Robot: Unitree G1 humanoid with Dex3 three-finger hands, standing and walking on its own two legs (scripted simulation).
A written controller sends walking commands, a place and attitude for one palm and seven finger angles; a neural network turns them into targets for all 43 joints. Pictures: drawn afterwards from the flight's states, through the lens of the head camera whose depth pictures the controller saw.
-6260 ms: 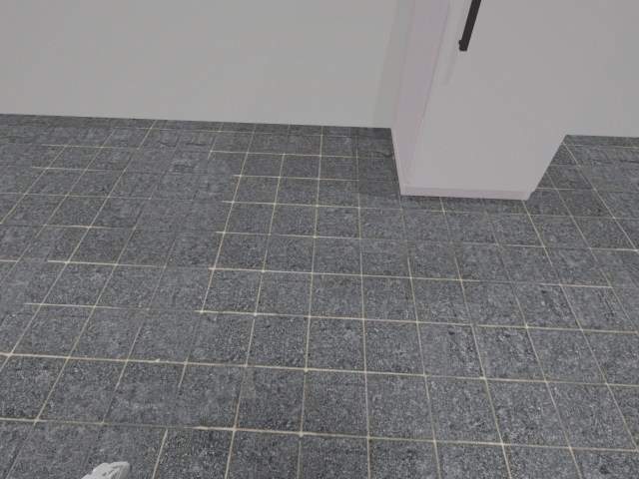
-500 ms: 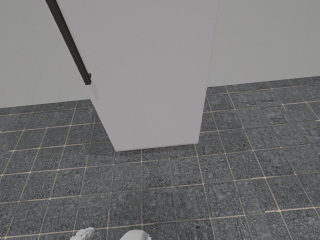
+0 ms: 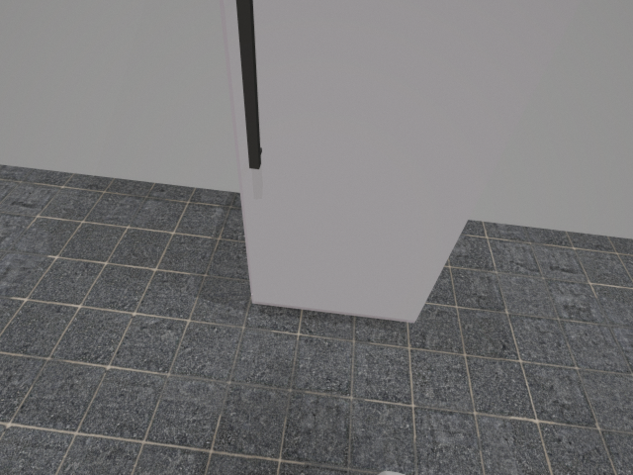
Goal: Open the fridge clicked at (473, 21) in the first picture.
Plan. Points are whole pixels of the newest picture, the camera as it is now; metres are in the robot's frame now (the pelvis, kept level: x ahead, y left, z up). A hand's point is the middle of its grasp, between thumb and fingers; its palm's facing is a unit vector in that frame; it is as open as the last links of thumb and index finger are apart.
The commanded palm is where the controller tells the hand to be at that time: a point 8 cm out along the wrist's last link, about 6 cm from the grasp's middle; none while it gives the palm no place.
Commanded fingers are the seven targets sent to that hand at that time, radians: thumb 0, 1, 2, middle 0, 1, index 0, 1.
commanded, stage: take the last steps up to it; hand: left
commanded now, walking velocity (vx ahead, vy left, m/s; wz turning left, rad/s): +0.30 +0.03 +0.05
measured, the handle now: (252, 78) +0.74 +0.18 +0.14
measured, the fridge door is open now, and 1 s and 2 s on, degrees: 0 0 0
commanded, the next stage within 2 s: come to a stop and stand still in 0.66 s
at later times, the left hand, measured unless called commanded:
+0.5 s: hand (217, 461) +0.17 +0.15 -0.17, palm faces +0.10 -0.97 -0.23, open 7.2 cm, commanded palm none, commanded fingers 0.00 0.90 0.90 -0.20 -0.30 -0.20 -0.30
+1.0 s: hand (200, 393) +0.27 +0.20 -0.19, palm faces +0.07 -0.98 -0.19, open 7.4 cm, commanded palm none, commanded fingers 0.00 0.90 0.90 -0.20 -0.30 -0.20 -0.30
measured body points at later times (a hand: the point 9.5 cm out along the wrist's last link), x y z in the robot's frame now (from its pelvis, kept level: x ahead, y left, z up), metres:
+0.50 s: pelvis +0.14 -0.04 +0.00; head +0.15 -0.05 +0.45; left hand +0.17 +0.20 -0.15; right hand +0.15 -0.27 -0.17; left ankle +0.16 +0.10 -0.68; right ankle +0.15 -0.13 -0.75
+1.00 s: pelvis +0.25 +0.03 -0.01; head +0.27 +0.04 +0.44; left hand +0.27 +0.26 -0.17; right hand +0.33 -0.20 -0.15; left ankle +0.28 +0.12 -0.75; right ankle +0.28 -0.10 -0.72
